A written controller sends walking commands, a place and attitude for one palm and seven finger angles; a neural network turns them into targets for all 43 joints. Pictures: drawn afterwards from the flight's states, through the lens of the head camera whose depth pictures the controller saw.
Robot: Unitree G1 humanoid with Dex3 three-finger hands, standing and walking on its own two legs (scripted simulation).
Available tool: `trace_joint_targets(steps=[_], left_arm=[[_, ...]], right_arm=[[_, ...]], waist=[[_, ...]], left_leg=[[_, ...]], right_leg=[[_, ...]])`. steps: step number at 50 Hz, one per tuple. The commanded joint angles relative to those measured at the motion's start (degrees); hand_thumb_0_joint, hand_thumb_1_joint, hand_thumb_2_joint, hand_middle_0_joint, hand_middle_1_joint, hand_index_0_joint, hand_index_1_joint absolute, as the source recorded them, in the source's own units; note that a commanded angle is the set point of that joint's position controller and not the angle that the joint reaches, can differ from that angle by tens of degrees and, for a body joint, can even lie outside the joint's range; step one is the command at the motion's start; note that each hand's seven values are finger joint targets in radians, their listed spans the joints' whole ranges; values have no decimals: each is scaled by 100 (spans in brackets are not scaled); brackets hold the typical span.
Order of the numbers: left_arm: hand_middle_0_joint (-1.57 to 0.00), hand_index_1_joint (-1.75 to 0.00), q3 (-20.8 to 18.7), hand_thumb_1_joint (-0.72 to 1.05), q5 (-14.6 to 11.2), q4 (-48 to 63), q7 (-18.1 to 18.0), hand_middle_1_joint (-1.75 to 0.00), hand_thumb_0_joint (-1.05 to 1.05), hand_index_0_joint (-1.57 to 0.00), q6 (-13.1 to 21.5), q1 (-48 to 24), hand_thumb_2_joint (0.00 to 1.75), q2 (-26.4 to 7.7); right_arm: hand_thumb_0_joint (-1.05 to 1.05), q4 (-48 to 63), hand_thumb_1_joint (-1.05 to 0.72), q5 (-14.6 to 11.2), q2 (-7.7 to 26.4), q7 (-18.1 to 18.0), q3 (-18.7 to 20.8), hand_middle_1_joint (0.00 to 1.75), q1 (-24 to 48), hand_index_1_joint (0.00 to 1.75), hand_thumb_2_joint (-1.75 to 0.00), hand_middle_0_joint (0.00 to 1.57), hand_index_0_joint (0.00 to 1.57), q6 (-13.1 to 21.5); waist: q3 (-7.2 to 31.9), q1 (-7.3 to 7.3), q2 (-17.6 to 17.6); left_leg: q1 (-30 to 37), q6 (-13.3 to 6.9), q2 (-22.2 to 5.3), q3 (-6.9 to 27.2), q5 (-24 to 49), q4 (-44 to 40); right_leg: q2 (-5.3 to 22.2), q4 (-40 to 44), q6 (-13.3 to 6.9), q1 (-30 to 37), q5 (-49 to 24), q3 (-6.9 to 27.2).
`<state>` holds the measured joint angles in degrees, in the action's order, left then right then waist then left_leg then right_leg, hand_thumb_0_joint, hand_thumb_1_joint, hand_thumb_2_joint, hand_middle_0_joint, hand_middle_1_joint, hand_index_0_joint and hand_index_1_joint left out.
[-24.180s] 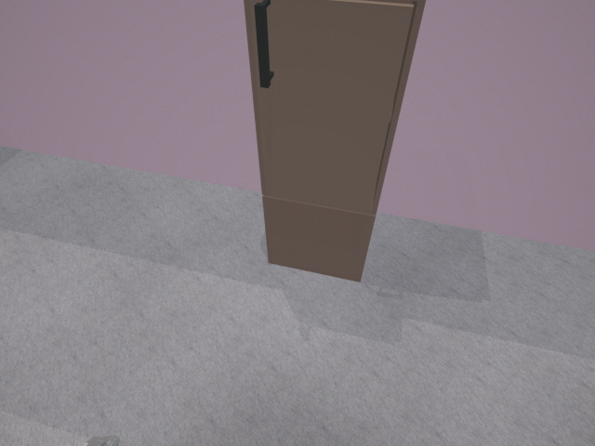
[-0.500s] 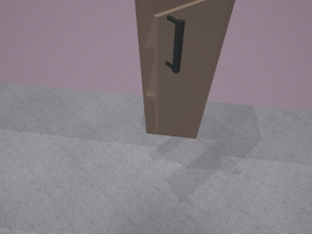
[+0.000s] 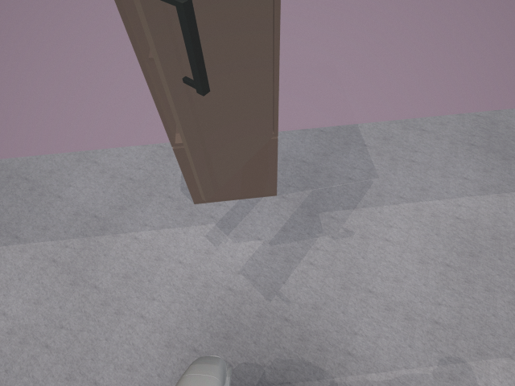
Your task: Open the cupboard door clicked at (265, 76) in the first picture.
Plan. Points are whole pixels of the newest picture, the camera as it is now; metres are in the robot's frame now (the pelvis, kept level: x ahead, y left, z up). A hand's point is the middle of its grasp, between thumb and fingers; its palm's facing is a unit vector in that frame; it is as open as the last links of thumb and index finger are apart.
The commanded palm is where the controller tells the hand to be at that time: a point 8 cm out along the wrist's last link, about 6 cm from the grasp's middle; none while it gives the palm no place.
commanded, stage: walk to a spot facing it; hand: left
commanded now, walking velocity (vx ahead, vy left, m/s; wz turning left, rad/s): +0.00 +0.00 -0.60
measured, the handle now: (186, 47) +0.64 +0.18 +0.15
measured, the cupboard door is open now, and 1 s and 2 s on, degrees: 46 46 46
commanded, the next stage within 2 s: none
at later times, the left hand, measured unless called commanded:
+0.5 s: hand (147, 370) +0.14 +0.22 -0.17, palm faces -0.24 -0.93 -0.27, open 7.4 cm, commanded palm none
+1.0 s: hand (229, 331) +0.22 +0.08 -0.17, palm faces -0.60 -0.77 -0.23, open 7.4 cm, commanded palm none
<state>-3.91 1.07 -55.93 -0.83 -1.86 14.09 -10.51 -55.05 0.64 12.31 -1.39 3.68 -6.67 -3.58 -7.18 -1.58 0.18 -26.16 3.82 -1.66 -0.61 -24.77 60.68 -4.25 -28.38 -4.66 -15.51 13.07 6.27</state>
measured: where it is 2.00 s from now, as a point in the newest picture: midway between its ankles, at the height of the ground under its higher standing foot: (363, 381)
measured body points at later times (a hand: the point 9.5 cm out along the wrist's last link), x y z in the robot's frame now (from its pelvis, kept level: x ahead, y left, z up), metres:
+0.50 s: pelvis -0.01 +0.02 -0.01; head +0.05 +0.01 +0.44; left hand +0.16 +0.27 -0.15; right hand +0.01 -0.24 -0.15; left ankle +0.02 +0.19 -0.74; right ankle -0.02 -0.10 -0.72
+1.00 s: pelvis +0.00 -0.01 -0.02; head +0.04 -0.04 +0.43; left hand +0.25 +0.13 -0.15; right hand -0.14 -0.23 -0.16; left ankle +0.08 +0.14 -0.74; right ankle -0.07 -0.09 -0.75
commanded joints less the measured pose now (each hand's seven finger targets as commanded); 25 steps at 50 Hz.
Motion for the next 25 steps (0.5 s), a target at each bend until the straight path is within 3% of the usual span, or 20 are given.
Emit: trace_joint_targets(steps=[1, 4, 8, 10, 11, 12, 13, 14, 15, 16, 17, 18, 20, 21, 22, 24, 25], left_arm=[[-20, -30, -339, 90, 37, 274, -104, -30, 0, -20, 118, 377, 90, -1227], [-20, -30, -367, 90, 49, 314, -65, -30, 0, -20, 77, 370, 90, -1270], [-20, -30, -404, 90, 66, 417, -58, -30, 0, -20, 47, 244, 90, -1335], [-20, -30, -387, 90, 39, 482, -39, -30, 0, -20, 21, -10, 90, -1327], [-20, -30, -365, 90, 25, 520, -34, -30, 0, -20, 15, -162, 90, -1271], [-20, -30, -313, 90, -33, 614, -9, -30, 0, -20, 7, -229, 90, -1083], [-20, -30, -244, 90, -89, 751, 81, -30, 0, -20, 11, -106, 90, -768], [-20, -30, -278, 90, -27, 893, 136, -30, 0, -20, 49, -324, 90, -948], [-20, -30, -319, 90, 49, 993, 207, -30, 0, -20, 80, -289, 90, -925], [-20, -30, -333, 90, 88, 854, 193, -30, 0, -20, 12, -384, 90, -973], [-20, -30, -333, 90, 41, 838, 229, -30, 0, -20, -14, -429, 90, -971], [-20, -30, -285, 90, 13, 879, 270, -30, 0, -20, -29, -487, 90, -872], [-20, -30, -207, 90, 5, 927, 322, -30, 0, -20, -42, -489, 90, -785], [-20, -30, -189, 90, 11, 924, 333, -30, 0, -20, -20, -491, 90, -790], [-20, -30, -181, 90, -4, 890, 345, -30, 0, -20, -11, -451, 90, -775], [-20, -30, -218, 90, -16, 784, 346, -30, 0, -20, 17, -124, 90, -897], [-20, -30, -281, 90, -10, 695, 315, -30, 0, -20, 60, 218, 90, -1175]], right_arm=[[0, 551, -90, -35, 397, -55, 112, 30, 268, 30, -90, 20, 20, 166], [0, 639, -90, -43, 427, -68, 122, 30, 386, 30, -90, 20, 20, 180], [0, 723, -90, -87, 436, -96, 112, 30, 342, 30, -90, 20, 20, 251], [0, 638, -90, -98, 484, -121, 112, 30, -2, 30, -90, 20, 20, 275], [0, 564, -90, -99, 518, -141, 126, 30, -256, 30, -90, 20, 20, 309], [0, 508, -90, -59, 814, -189, 164, 30, -476, 30, -90, 20, 20, 368], [0, 597, -90, 52, 1395, -218, 267, 30, -482, 30, -90, 20, 20, 403], [0, 712, -90, 94, 1503, -250, 269, 30, -502, 30, -90, 20, 20, 367], [0, 876, -90, 160, 1501, -220, 242, 30, -305, 30, -90, 20, 20, 379], [0, 828, -90, 189, 1298, -181, 185, 30, -254, 30, -90, 20, 20, 425], [0, 843, -90, 170, 1162, -174, 143, 30, -177, 30, -90, 20, 20, 411], [0, 865, -90, 180, 1072, -173, 128, 30, -146, 30, -90, 20, 20, 401], [0, 842, -90, 195, 1144, -171, 148, 30, -278, 30, -90, 20, 20, 387], [0, 822, -90, 191, 1222, -159, 175, 30, -400, 30, -90, 20, 20, 369], [0, 793, -90, 171, 1325, -142, 211, 30, -456, 30, -90, 20, 20, 349], [0, 808, -90, 118, 1376, -96, 229, 30, -396, 30, -90, 20, 20, 314], [0, 894, -90, 76, 1259, -62, 217, 30, -328, 30, -90, 20, 20, 294]], waist=[[974, -78, 656], [862, -115, 736], [1015, -69, 764], [1024, 136, 761], [1074, 272, 692], [1108, 376, 39], [1070, 328, -1644], [871, 347, -1517], [831, 232, -644], [814, 133, -1142], [698, 111, -1322], [655, 81, -1272], [823, 127, -1452], [877, 191, -1252], [918, 190, -1263], [838, 11, -1176], [863, -176, -575]], left_leg=[[-416, -4, -13, 224, -19, -406], [-264, -43, 71, 242, -36, -762], [211, -132, 165, 331, -131, -1665], [955, -183, 233, 346, 343, -2609], [1717, -206, 160, 324, 791, -3363], [2611, -429, -454, 896, 754, -4062], [3040, -982, -1930, 2410, 857, -4578], [2270, -1556, -2756, 2737, 1354, -4726], [1478, -1781, -2746, 2545, 1479, -4608], [1575, -1562, -2254, 2082, 2399, -4376], [1504, -1386, -1935, 1394, 2837, -4200], [1547, -1228, -1663, 855, 3280, -3996], [1666, -1014, -1480, 312, 3667, -3691], [1697, -931, -1492, 223, 3750, -3499], [1599, -876, -1496, 171, 3577, -3403], [1152, -614, -1368, -93, 2983, -2931], [528, -347, -1130, -267, 2151, -2152]], right_leg=[[1492, 804, -665, 1259, -2357, 1953], [1386, 874, -671, 1075, -1977, 2147], [1328, 740, -649, 940, -2027, 2445], [1138, 612, -413, 414, -1788, 2422], [964, 440, -178, -126, -1420, 2274], [496, 8, 99, -1046, -588, 1831], [-244, -1124, 447, -2054, 1256, 689], [10, -2493, 687, -1958, 2153, -162], [283, -3324, 745, -1679, 1965, -208], [276, -3618, 765, -1849, 1821, -223], [394, -3742, 789, -1832, 1589, -307], [448, -3407, 787, -1702, 1537, -448], [430, -2345, 735, -1100, 1531, -839], [316, -1910, 705, -804, 1453, -1040], [252, -1585, 659, -504, 1248, -1143], [193, -627, 562, 295, 309, -1261], [542, 141, 381, 1066, -483, -709]])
